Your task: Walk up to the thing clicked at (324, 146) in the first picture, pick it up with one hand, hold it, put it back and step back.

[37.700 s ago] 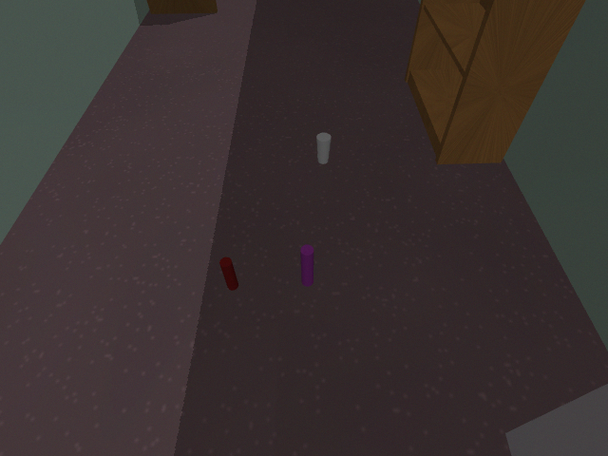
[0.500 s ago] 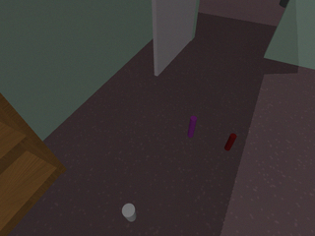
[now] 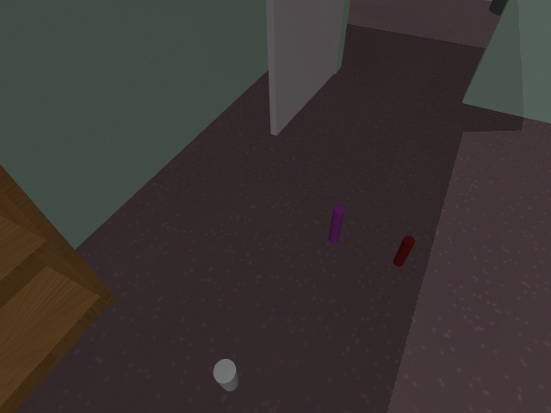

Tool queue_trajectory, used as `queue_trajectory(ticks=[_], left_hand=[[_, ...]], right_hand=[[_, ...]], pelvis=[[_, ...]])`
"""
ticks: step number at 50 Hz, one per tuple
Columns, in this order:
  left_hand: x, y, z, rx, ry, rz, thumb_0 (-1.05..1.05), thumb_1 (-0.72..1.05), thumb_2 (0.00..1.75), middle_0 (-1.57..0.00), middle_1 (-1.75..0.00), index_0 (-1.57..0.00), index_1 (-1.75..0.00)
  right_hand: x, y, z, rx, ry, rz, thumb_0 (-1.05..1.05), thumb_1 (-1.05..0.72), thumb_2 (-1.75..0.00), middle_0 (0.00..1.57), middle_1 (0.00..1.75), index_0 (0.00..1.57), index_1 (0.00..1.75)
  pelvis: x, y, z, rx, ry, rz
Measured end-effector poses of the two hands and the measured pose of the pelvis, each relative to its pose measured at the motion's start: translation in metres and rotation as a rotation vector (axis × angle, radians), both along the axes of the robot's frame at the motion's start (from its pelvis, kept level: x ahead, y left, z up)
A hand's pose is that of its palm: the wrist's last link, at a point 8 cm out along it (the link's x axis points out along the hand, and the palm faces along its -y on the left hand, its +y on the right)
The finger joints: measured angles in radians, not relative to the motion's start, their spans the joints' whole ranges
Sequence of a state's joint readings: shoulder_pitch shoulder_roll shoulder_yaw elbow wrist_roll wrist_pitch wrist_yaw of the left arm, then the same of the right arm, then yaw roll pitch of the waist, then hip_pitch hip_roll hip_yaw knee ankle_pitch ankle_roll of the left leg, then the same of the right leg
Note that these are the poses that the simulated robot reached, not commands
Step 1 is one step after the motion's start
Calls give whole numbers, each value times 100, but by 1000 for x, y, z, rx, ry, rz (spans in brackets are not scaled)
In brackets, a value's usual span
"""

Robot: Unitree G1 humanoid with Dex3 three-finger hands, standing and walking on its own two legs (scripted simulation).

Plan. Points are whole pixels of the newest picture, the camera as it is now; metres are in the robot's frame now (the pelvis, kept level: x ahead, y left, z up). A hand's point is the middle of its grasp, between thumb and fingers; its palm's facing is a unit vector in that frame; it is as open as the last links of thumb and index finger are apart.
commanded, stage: stand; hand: left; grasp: from the side
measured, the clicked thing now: (227, 377) +0.34 +0.19 -0.71
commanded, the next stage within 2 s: go down in 0.76 s
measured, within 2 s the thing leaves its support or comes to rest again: neither
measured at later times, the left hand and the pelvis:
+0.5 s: hand out of the picture +0.08 +0.25 -0.16, palm faces -0.02 -0.94 -0.34, open 7.4 cm; pelvis +0.00 +0.00 +0.00, yaw +0 degrees
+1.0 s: hand out of the picture +0.13 +0.25 -0.16, palm faces +0.05 -0.95 -0.32, open 8.7 cm; pelvis +0.00 +0.00 -0.01, yaw +1 degrees
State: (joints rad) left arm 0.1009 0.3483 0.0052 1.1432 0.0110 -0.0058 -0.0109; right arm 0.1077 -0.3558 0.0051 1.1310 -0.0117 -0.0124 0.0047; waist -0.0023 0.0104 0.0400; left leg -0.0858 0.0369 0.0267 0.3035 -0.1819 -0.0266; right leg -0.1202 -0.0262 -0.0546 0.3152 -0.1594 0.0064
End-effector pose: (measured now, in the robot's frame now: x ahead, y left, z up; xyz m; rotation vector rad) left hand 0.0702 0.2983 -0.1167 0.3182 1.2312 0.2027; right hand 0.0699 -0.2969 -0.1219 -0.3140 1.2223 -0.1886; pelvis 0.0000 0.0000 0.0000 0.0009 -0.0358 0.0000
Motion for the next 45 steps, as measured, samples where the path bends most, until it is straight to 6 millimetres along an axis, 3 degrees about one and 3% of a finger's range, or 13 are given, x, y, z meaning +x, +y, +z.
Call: queue_trajectory(ticks=[45], left_hand=[[9,3,-3,-5,-7,8,1,89,89,-20,-29,-20,-29]], right_hand=[[7,5,2,-8,-6,-11,0,-91,-90,20,30,20,30]], pelvis=[[8,4,-1,-2,17,1]])
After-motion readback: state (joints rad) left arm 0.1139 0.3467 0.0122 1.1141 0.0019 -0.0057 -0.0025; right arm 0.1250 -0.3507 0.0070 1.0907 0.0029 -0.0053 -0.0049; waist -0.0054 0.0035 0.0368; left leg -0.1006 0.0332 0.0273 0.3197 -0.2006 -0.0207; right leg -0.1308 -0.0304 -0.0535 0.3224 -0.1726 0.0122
